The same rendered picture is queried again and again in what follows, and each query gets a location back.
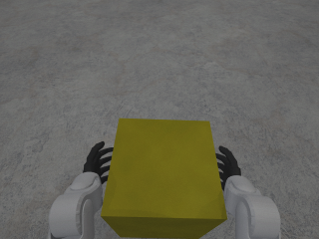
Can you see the right robot forearm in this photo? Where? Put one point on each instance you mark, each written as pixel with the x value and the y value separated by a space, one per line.
pixel 256 216

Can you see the robot left hand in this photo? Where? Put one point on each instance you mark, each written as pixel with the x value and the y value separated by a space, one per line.
pixel 94 163

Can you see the carton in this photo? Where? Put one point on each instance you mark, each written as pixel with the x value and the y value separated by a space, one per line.
pixel 163 180

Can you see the robot right hand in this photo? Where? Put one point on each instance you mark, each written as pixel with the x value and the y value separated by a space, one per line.
pixel 230 166

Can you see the left robot forearm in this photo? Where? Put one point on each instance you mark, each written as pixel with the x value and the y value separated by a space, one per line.
pixel 72 214

